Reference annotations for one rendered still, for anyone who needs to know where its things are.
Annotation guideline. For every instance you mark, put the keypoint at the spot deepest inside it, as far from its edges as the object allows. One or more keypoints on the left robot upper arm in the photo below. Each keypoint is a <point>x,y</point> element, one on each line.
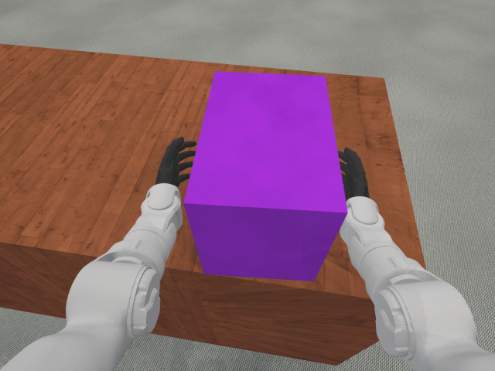
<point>111,305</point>

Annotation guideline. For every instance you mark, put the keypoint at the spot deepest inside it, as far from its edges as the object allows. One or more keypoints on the robot right forearm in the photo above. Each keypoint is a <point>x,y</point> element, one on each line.
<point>378,260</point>

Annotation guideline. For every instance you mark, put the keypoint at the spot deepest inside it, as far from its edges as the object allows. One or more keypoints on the carton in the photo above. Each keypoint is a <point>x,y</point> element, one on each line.
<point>265,196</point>

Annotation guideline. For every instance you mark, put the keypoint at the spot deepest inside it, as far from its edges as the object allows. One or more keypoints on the right robot hand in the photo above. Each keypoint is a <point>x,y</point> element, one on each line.
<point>354,180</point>

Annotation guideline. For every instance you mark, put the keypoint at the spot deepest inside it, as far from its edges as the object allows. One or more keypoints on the pedestal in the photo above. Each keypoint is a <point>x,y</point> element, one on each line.
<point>82,136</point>

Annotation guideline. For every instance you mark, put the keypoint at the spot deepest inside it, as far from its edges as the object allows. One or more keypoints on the left robot hand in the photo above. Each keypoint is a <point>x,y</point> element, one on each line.
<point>170,167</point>

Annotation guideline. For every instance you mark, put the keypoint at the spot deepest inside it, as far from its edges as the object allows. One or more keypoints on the right robot upper arm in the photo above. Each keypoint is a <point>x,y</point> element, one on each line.
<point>428,325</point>

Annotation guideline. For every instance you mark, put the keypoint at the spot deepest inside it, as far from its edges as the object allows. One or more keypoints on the robot left forearm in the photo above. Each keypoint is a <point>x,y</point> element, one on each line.
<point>151,239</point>

